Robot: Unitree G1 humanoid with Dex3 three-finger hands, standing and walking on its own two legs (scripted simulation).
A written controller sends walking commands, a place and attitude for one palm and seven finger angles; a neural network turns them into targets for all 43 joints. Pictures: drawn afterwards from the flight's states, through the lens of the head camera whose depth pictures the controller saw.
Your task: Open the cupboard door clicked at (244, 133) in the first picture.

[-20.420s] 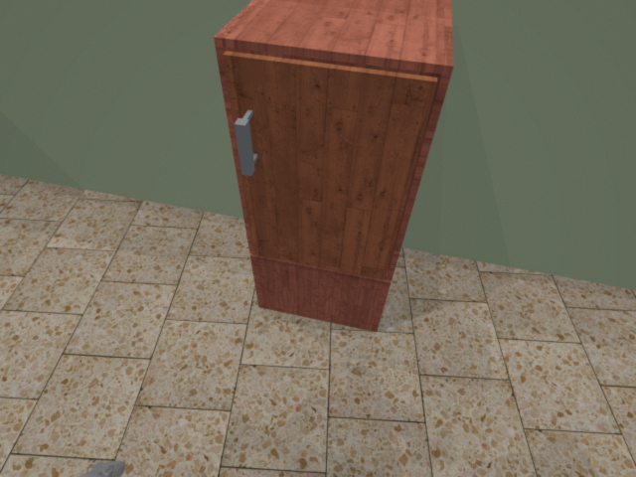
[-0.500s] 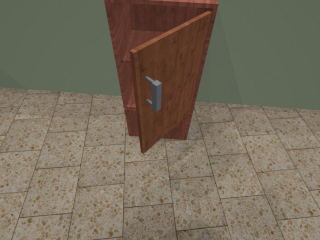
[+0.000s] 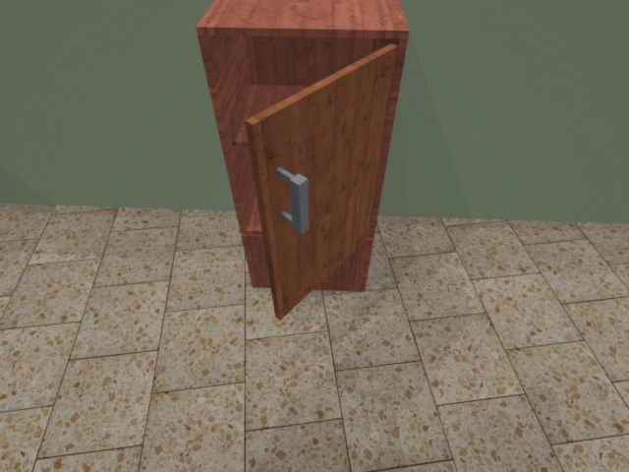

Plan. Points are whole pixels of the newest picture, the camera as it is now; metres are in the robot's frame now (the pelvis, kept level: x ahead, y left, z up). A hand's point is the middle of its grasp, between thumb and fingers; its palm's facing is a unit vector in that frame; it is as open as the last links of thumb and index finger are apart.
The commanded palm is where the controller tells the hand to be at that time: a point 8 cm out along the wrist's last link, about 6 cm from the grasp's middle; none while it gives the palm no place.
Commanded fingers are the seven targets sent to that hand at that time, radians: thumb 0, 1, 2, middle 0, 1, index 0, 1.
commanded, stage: let the arm hang, fingers relaxed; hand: left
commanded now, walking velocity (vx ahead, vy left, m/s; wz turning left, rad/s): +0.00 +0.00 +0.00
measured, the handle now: (291, 200) +0.57 +0.07 -0.01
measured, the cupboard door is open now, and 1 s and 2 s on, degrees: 51 51 51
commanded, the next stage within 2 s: look to check the result in 0.10 s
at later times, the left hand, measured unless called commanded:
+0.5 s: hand out of the picture +0.00 +0.14 -0.17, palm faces +0.05 -0.98 -0.18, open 7.3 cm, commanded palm none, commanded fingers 0.00 0.90 0.90 -0.20 -0.30 -0.20 -0.30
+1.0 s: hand out of the picture +0.02 +0.14 -0.18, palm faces +0.03 -0.98 -0.19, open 7.3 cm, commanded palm none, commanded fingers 0.00 0.90 0.90 -0.20 -0.30 -0.20 -0.30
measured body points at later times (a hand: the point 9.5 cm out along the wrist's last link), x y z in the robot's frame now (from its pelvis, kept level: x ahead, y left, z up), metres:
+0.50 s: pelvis +0.02 -0.01 +0.00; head +0.04 -0.02 +0.45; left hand +0.00 +0.20 -0.16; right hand +0.00 -0.22 -0.17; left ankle +0.04 +0.11 -0.74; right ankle -0.03 -0.09 -0.74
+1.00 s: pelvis +0.03 -0.03 +0.00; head +0.05 -0.03 +0.45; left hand +0.02 +0.19 -0.16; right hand +0.02 -0.24 -0.17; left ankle +0.04 +0.11 -0.74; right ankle -0.03 -0.09 -0.74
